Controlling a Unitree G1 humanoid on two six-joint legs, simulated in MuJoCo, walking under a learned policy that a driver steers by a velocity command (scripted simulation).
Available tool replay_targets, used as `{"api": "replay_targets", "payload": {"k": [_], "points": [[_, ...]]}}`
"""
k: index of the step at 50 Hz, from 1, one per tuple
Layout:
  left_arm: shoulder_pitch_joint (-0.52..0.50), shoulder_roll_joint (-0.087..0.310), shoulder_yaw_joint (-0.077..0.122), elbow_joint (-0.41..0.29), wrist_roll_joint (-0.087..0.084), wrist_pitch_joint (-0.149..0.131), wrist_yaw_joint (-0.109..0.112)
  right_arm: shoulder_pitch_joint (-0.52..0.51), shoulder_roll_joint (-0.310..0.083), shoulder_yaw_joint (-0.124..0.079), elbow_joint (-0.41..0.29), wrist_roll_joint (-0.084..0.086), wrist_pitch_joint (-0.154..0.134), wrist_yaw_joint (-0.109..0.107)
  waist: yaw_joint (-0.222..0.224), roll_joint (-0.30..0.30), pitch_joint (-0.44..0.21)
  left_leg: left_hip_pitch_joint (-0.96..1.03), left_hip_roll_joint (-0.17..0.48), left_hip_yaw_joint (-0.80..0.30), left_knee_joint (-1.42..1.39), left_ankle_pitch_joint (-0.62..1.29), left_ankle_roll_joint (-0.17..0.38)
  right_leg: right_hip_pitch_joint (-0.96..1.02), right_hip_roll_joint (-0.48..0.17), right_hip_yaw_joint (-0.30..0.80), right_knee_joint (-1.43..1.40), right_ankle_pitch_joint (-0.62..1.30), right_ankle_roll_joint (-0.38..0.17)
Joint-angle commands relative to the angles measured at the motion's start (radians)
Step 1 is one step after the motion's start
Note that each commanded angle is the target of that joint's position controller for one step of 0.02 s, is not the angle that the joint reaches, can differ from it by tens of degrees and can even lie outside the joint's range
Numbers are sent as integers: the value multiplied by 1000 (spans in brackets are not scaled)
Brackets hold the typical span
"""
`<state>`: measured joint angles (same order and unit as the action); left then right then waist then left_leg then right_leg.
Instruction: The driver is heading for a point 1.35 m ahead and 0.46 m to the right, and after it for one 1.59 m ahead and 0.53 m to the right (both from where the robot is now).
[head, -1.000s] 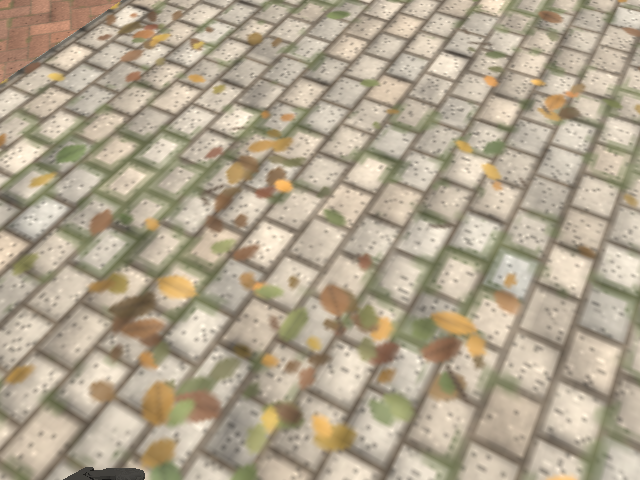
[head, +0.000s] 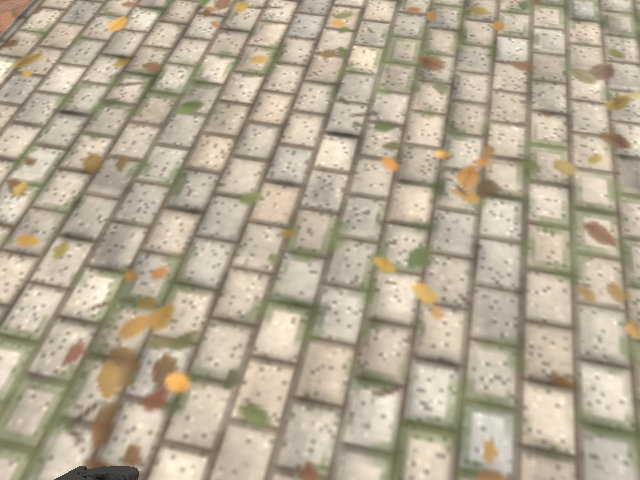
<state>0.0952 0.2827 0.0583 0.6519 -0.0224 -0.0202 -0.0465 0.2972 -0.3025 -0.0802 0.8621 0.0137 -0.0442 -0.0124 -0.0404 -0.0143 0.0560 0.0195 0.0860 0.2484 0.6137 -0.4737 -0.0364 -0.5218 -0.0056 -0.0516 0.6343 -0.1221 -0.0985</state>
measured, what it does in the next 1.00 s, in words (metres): walks ahead, turning right: left foot, then right foot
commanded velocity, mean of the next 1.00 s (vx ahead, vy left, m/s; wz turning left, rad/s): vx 0.50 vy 0.00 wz -0.57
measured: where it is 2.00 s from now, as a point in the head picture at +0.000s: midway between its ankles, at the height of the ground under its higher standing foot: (494, 242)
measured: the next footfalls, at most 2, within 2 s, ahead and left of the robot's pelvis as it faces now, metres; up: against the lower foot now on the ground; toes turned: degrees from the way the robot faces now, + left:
left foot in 0.46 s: +0.46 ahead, +0.09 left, +0.00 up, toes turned -20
right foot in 0.98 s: +0.60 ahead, -0.28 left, +0.00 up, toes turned -36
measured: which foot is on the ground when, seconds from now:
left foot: down 0.00-0.00, up 0.02-0.44, down 0.46-1.00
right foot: down 0.00-0.48, up 0.50-0.96, down 0.98-1.00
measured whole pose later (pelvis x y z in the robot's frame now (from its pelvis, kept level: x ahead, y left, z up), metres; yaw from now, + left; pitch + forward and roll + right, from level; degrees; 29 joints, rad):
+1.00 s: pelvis +0.52 -0.11 +0.00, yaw -35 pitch +2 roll +1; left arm 0.06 0.28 0.06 0.56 -0.02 -0.02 -0.04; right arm 0.34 -0.32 -0.07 0.89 0.02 -0.05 0.00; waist -0.07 -0.01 0.06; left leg 0.03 0.09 0.21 0.57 -0.47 -0.03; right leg -0.51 0.00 -0.04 0.60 -0.10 -0.09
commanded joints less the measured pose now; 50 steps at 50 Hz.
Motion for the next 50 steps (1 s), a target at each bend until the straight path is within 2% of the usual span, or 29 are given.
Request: {"api": "replay_targets", "payload": {"k": [1, 2, 3, 4, 5, 6, 9, 14, 17, 19, 21, 22, 23, 24, 25, 26, 27, 28, 29, 30, 32, 35, 40, 44, 46, 47, 48, 49, 50], "points": [[353, 305, 96, -18, -2, -11, 19, 12, -56, 17, -136, -20, -62, 12, 134, -193, -440, -731, -143, -286, 775, -146, 9, 927, -337, 913, -305, -234, -349], [329, 228, 73, -11, 6, -27, 12, -104, -134, -4, -162, 23, -84, 24, 171, -97, -338, -831, -82, -350, 790, -64, 32, 875, -314, 795, -349, -223, -281], [287, 201, 65, -9, 5, -37, 12, -141, -125, 2, -177, 26, -98, 25, 142, -63, -221, -835, -40, -337, 715, 27, 51, 738, -272, 653, -345, -153, -241], [218, 173, 56, -17, 5, -39, 15, -141, -117, 1, -165, 2, -102, 16, 95, -1, -154, -782, -1, -333, 624, 92, 49, 598, -229, 544, -343, -43, -206], [170, 140, 45, -33, 13, -39, 19, -129, -128, -7, -157, -15, -95, 11, 59, -11, -124, -708, 24, -335, 557, 136, 44, 493, -195, 469, -358, 67, -190], [150, 133, 41, -47, 21, -39, 23, -115, -128, -10, -155, -19, -82, 12, 37, -32, -118, -654, 29, -337, 529, 163, 34, 431, -177, 442, -379, 124, -190], [166, 157, 48, -42, 12, -44, 40, -123, -87, -1, -160, -30, -56, 11, 26, -22, -101, -623, 14, -309, 401, 232, -15, 336, -146, 358, -405, 239, -197], [227, 178, 56, -16, 3, -32, 64, -306, -45, 22, -207, -20, -58, 21, 93, -67, -54, -559, -52, -301, 27, 520, -44, 271, -83, 301, -397, 83, -129], [269, 181, 60, 6, -3, -25, 65, -361, -68, 17, -229, -6, -70, 33, 113, -78, -45, -514, -75, -320, -68, 553, -32, 299, -110, 364, -361, 13, -114], [274, 170, 59, 13, -5, -21, 69, -353, -96, 6, -230, -4, -78, 39, 101, -91, -47, -492, -77, -343, -113, 506, -12, 352, -132, 425, -307, -13, -100], [255, 168, 61, 11, -1, -15, 71, -293, -118, -7, -218, -2, -88, 40, 64, -121, -55, -421, -80, -335, -134, 424, 20, 376, -141, 468, -243, 12, -82], [244, 146, 54, 6, 1, -12, 70, -213, -131, -18, -195, -6, -92, 35, 22, -121, -85, -312, -83, -316, -172, 419, 44, 364, -108, 458, -175, 42, -59], [244, 94, 34, -5, 8, -14, 66, -98, -167, -33, -179, -22, -98, 28, -33, -76, -188, -107, 4, -384, -162, 390, 92, 303, -52, 404, 16, 23, -26], [337, 28, 14, -27, 4, -18, 65, 28, -247, -51, -167, -41, -94, 21, -27, 141, -340, 243, 226, -712, -190, 250, 208, 31, 77, 271, 351, -243, 46], [394, 59, 10, -45, -16, -25, 67, 73, -242, -54, -135, -22, -81, 33, -8, 362, -371, 330, 344, -1074, -305, -34, 294, -208, 78, 226, 574, -493, 71], [335, 152, 32, -23, -22, -22, 68, 19, -151, -30, -156, -10, -76, 33, -28, 218, -235, 224, 309, -986, -339, -151, 258, -276, 18, 248, 663, -408, 80], [248, 174, 40, -35, -11, -16, 67, -27, -113, -19, -163, -12, -67, 28, -33, 144, -142, 106, 268, -820, -339, -54, 219, -274, -16, 209, 669, -328, 84], [208, 164, 41, -43, -1, -14, 66, -68, -91, -9, -161, -19, -62, 26, -16, 105, -83, -3, 224, -697, -357, 82, 205, -243, -46, 195, 631, -266, 87], [193, 150, 44, -49, 2, -11, 61, -90, -70, -2, -154, -24, -61, 23, 3, 116, -54, -70, 191, -611, -376, 179, 197, -211, -75, 196, 588, -224, 87], [199, 131, 42, -51, -4, -6, 55, -97, -66, 0, -147, -27, -64, 20, 17, 138, -45, -116, 169, -543, -400, 234, 191, -171, -93, 184, 563, -201, 87], [192, 92, 34, -60, -7, 3, 50, -90, -74, -5, -130, -20, -72, 19, 21, 135, -40, -138, 162, -454, -435, 321, 207, -169, -105, 162, 527, -171, 94], [139, 73, 27, -86, -1, 5, 47, -76, -111, -17, -107, -20, -75, 16, 16, 96, -30, -110, 178, -360, -461, 447, 229, -221, -115, 158, 420, -78, 110], [7, 45, 12, -115, 0, -11, 17, -54, -146, -20, -81, -13, -58, 10, -31, 73, 0, -72, 150, -185, -461, 547, 195, -167, -96, 81, 144, 142, 99], [-84, 42, 8, -156, -3, -13, -7, 7, -178, -29, -47, 6, -36, 10, -50, 68, 32, 20, 187, -134, -428, 638, 178, -139, -71, 30, 19, 89, 60], [-63, 65, 20, -165, 4, -13, -9, 15, -204, -35, -37, 18, -25, 10, -11, 90, 4, 60, 200, -111, -340, 921, 168, -48, -18, -7, -14, -15, 19], [-5, 91, 34, -154, 9, -10, -7, 13, -221, -38, -34, 22, -20, 8, 33, 107, -40, 71, 198, -96, -243, 1084, 160, 47, 18, -28, -28, -58, -5], [130, 129, 58, -117, 10, -7, 0, 2, -220, -35, -32, 24, -14, 5, 118, 93, -114, 31, 176, -67, -79, 1159, 139, 240, 56, -42, -88, -12, -38], [291, 182, 85, -69, 8, 0, 17, 8, -186, -19, -34, 13, -18, 2, 195, 60, -197, -140, 140, -50, 141, 1024, 107, 523, 39, 16, -102, 46, -69], [357, 300, 104, -51, 8, 0, 33, 84, -65, 23, -84, -29, -34, 14, 138, -192, -312, -577, 1, -52, 541, 273, 43, 913, -240, 485, -110, -11, -211]]}}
